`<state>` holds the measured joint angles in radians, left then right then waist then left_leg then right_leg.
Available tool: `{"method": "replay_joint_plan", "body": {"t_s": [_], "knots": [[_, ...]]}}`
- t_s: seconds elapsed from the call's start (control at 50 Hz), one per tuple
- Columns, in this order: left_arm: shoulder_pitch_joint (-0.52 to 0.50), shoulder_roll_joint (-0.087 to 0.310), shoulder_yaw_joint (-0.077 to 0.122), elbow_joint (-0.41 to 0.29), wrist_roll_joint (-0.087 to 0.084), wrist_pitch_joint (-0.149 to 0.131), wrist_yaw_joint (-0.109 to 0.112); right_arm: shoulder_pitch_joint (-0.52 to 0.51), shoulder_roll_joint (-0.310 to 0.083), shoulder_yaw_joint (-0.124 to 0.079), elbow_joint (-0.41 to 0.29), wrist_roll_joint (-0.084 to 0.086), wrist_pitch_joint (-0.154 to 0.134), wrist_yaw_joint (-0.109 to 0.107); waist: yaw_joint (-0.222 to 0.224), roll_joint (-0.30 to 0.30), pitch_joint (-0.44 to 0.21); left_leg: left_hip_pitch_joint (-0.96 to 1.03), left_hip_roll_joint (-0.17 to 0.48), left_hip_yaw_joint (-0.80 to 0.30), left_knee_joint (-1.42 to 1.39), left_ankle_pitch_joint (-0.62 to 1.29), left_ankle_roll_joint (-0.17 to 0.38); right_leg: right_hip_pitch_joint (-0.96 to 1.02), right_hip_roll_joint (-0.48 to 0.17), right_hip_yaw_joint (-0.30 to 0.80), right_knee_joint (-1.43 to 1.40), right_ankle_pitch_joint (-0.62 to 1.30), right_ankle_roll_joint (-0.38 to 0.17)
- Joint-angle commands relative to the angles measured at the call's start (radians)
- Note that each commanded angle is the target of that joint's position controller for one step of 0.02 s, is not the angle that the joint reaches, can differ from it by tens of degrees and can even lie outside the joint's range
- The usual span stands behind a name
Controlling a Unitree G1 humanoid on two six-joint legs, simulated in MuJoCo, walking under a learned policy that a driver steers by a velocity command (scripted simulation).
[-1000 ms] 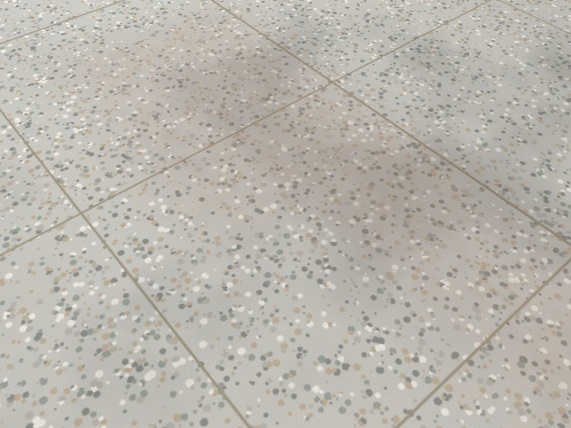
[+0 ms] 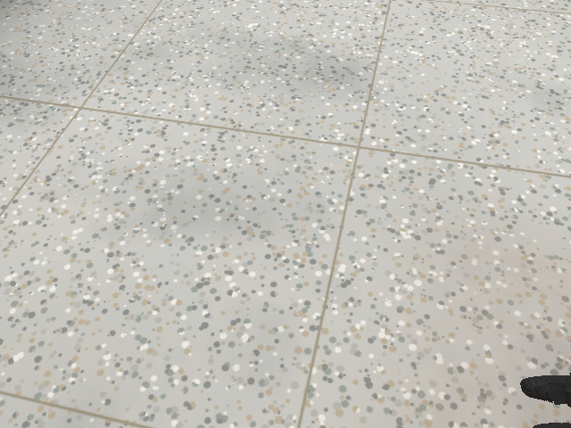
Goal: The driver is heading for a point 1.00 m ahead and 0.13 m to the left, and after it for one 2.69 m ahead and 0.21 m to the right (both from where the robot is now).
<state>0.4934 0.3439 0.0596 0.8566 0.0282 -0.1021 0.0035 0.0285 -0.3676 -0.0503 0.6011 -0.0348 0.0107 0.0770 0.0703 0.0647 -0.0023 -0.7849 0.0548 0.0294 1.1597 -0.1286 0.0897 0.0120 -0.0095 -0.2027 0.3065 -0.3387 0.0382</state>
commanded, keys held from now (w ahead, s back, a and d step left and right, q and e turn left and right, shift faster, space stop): w+q+shift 0.44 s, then w+shift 0.14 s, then w+e+shift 0.42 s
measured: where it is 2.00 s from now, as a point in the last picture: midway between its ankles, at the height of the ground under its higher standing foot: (240, 82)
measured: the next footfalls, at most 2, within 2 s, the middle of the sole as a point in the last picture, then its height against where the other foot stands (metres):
left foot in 0.18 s outside the picture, level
right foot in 0.58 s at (316, 312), level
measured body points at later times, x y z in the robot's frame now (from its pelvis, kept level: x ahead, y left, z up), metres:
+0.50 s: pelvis +0.47 +0.05 +0.00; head +0.50 +0.06 +0.44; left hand +0.60 +0.36 -0.05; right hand +0.58 -0.23 -0.13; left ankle +0.30 +0.04 -0.73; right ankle +0.73 -0.03 -0.69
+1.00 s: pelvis +0.89 +0.24 -0.02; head +0.91 +0.26 +0.43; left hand +0.70 +0.46 -0.14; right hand +1.23 +0.17 -0.05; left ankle +0.93 +0.39 -0.74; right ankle +0.76 +0.02 -0.70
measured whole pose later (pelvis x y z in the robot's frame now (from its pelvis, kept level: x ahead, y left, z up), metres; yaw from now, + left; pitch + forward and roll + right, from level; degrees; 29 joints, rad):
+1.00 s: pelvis +0.89 +0.24 -0.02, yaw +21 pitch +3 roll -1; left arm 0.56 0.29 0.07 0.88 -0.01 -0.07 -0.02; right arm -0.04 -0.26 0.03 0.58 -0.06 -0.10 0.01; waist 0.12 -0.01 0.00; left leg -0.51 0.02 0.00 0.62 -0.15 0.01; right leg -0.07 0.04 0.16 0.75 -0.47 -0.06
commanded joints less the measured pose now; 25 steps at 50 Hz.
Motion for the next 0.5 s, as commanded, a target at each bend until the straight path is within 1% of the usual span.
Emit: {"method": "replay_joint_plan", "body": {"t_s": [0.02,0.04,0.06,0.08,0.1,0.12,0.14,0.16,0.18,0.2,0.22,0.24,0.26,0.28,0.3,0.32,0.34,0.36,0.38,0.4,0.42,0.44,0.46,0.48,0.5], "knots": [[-0.121,0.054,-0.004,-0.066,0.001,-0.032,-0.003,-0.080,0.017,0.028,-0.093,0.002,-0.004,0.023,-0.081,-0.108,0.132,0.059,0.013,0.045,-0.199,0.126,0.021,-0.128,-0.194,-0.002,-0.203,0.508,-0.065],[-0.093,0.070,-0.001,-0.056,0.001,-0.031,-0.001,-0.117,0.025,0.033,-0.100,0.001,-0.007,0.030,-0.069,-0.101,0.149,0.103,-0.004,0.092,-0.282,0.134,0.040,-0.114,-0.190,-0.038,-0.201,0.614,-0.050],[-0.068,0.085,0.001,-0.047,0.002,-0.030,0.003,-0.130,0.026,0.035,-0.097,0.003,-0.009,0.032,-0.066,-0.098,0.144,0.164,-0.044,0.144,-0.336,0.130,0.062,-0.080,-0.183,-0.070,-0.167,0.848,-0.036],[-0.041,0.110,0.007,-0.044,0.001,-0.023,0.010,-0.117,0.018,0.032,-0.086,0.002,-0.011,0.028,-0.075,-0.117,0.117,0.218,-0.087,0.180,-0.362,0.108,0.079,-0.027,-0.188,-0.083,-0.102,1.096,-0.029],[-0.032,0.143,0.015,-0.047,0.000,-0.012,0.019,-0.072,0.004,0.027,-0.071,0.002,-0.013,0.022,-0.109,-0.150,0.073,0.277,-0.120,0.191,-0.380,0.068,0.096,0.024,-0.207,-0.084,-0.013,1.291,-0.023],[-0.045,0.173,0.023,-0.052,0.002,0.004,0.028,0.025,-0.022,0.015,-0.043,0.003,-0.016,0.014,-0.171,-0.172,0.012,0.388,-0.149,0.182,-0.392,0.022,0.115,0.038,-0.232,-0.078,0.134,1.412,-0.024],[-0.085,0.200,0.032,-0.067,0.005,0.022,0.033,0.198,-0.058,-0.005,0.007,0.005,-0.019,0.002,-0.260,-0.189,-0.069,0.573,-0.173,0.156,-0.391,-0.028,0.140,-0.005,-0.258,-0.059,0.347,1.470,-0.037],[-0.139,0.201,0.034,-0.096,0.009,0.036,0.028,0.426,-0.105,-0.036,0.082,0.007,-0.027,-0.019,-0.350,-0.166,-0.157,0.852,-0.179,0.082,-0.465,-0.053,0.180,-0.155,-0.258,-0.036,0.656,1.332,-0.053],[-0.136,0.134,0.025,-0.101,0.021,0.039,0.009,0.431,-0.150,-0.066,0.116,0.022,-0.023,-0.049,-0.296,-0.024,-0.131,1.017,-0.108,-0.060,-0.517,-0.122,0.207,-0.412,-0.111,-0.027,1.017,0.390,-0.044],[-0.084,0.029,-0.002,-0.200,0.021,0.028,0.002,0.322,-0.267,-0.085,0.070,0.007,-0.002,-0.057,-0.142,0.170,-0.167,1.179,0.112,-0.552,-0.585,0.001,0.334,-0.774,0.021,0.047,1.370,-0.190,0.002],[-0.181,0.087,-0.003,-0.278,0.007,0.000,0.001,0.386,-0.271,-0.097,0.038,0.005,0.008,-0.064,-0.215,0.051,-0.302,1.251,0.194,-0.817,-0.797,-0.207,0.425,-0.911,0.012,0.260,1.394,-0.118,0.002],[-0.243,0.095,-0.011,-0.285,0.007,-0.018,0.001,0.369,-0.223,-0.091,0.061,0.013,0.001,-0.073,-0.188,-0.060,-0.154,1.110,0.196,-0.820,-0.903,-0.266,0.383,-0.939,-0.044,0.290,1.278,-0.050,-0.006],[-0.250,0.093,-0.014,-0.272,0.008,-0.022,0.003,0.340,-0.173,-0.079,0.079,0.015,-0.011,-0.080,-0.127,-0.132,-0.017,0.921,0.157,-0.735,-0.928,-0.189,0.342,-0.885,-0.077,0.280,1.164,-0.024,-0.003],[-0.247,0.082,-0.018,-0.264,0.025,-0.008,0.005,0.307,-0.151,-0.070,0.085,0.017,-0.029,-0.087,-0.076,-0.154,0.028,0.777,0.103,-0.644,-0.924,-0.087,0.317,-0.804,-0.100,0.283,1.092,-0.050,0.010],[-0.206,0.080,-0.019,-0.251,0.040,0.016,0.005,0.276,-0.124,-0.057,0.079,0.018,-0.044,-0.091,-0.029,-0.163,0.050,0.664,0.067,-0.567,-0.927,-0.019,0.308,-0.732,-0.119,0.286,1.028,-0.076,0.027],[-0.203,0.071,-0.020,-0.249,0.047,0.040,0.003,0.271,-0.102,-0.047,0.082,0.021,-0.058,-0.088,-0.009,-0.162,0.061,0.566,0.038,-0.522,-0.938,0.004,0.301,-0.682,-0.133,0.280,0.960,-0.109,0.042],[-0.239,0.055,-0.025,-0.268,0.047,0.053,0.000,0.268,-0.098,-0.043,0.085,0.025,-0.071,-0.083,-0.006,-0.149,0.077,0.485,0.006,-0.479,-0.957,0.005,0.292,-0.645,-0.139,0.263,0.868,-0.109,0.051],[-0.313,0.036,-0.032,-0.301,0.042,0.056,-0.005,0.264,-0.105,-0.046,0.087,0.026,-0.080,-0.080,-0.017,-0.131,0.103,0.410,-0.025,-0.447,-0.979,0.017,0.282,-0.613,-0.139,0.241,0.766,-0.036,0.056],[-0.379,0.014,-0.042,-0.328,0.033,0.056,-0.013,0.259,-0.108,-0.049,0.089,0.025,-0.086,-0.077,-0.030,-0.113,0.116,0.351,-0.057,-0.419,-0.990,0.023,0.261,-0.558,-0.131,0.229,0.666,0.075,0.056],[-0.424,-0.005,-0.050,-0.342,0.021,0.054,-0.019,0.260,-0.110,-0.053,0.091,0.025,-0.088,-0.074,-0.045,-0.091,0.115,0.316,-0.087,-0.392,-0.989,0.052,0.233,-0.490,-0.116,0.222,0.564,0.206,0.049],[-0.447,-0.012,-0.054,-0.346,0.009,0.052,-0.024,0.268,-0.118,-0.058,0.094,0.028,-0.090,-0.069,-0.064,-0.071,0.099,0.315,-0.098,-0.382,-0.986,0.098,0.208,-0.425,-0.095,0.216,0.470,0.319,0.039],[-0.459,-0.008,-0.054,-0.344,-0.001,0.050,-0.026,0.285,-0.126,-0.063,0.101,0.033,-0.091,-0.063,-0.083,-0.057,0.079,0.338,-0.093,-0.388,-0.978,0.149,0.189,-0.369,-0.073,0.211,0.410,0.394,0.029],[-0.463,0.002,-0.051,-0.339,-0.005,0.049,-0.026,0.311,-0.129,-0.065,0.113,0.038,-0.093,-0.061,-0.099,-0.042,0.060,0.401,-0.073,-0.393,-0.972,0.206,0.176,-0.346,-0.060,0.203,0.359,0.436,0.014],[-0.472,0.016,-0.048,-0.338,-0.005,0.047,-0.025,0.340,-0.127,-0.065,0.125,0.040,-0.093,-0.062,-0.116,-0.031,0.051,0.484,-0.053,-0.402,-0.949,0.262,0.161,-0.345,-0.054,0.204,0.311,0.443,0.000],[-0.465,0.032,-0.041,-0.331,-0.001,0.044,-0.021,0.364,-0.126,-0.065,0.136,0.039,-0.092,-0.066,-0.120,-0.030,0.038,0.576,-0.038,-0.407,-0.903,0.353,0.143,-0.339,-0.041,0.205,0.267,0.422,-0.013]]}}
